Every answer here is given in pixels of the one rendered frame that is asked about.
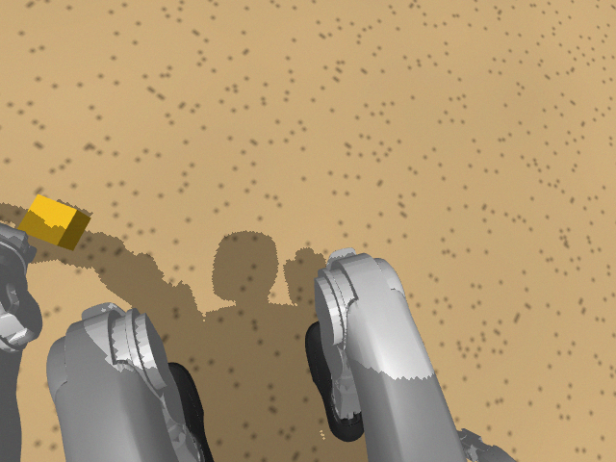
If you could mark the right robot foot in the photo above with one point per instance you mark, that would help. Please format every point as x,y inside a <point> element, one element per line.
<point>344,429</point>

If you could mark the left robot foot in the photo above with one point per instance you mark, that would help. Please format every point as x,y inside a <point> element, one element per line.
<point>192,408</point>

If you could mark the right robot hand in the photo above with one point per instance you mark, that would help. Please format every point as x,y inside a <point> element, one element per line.
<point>476,450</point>

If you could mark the left robot arm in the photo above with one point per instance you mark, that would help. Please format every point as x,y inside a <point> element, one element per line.
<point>20,323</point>

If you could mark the cube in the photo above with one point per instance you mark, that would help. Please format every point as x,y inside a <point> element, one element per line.
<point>54,222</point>

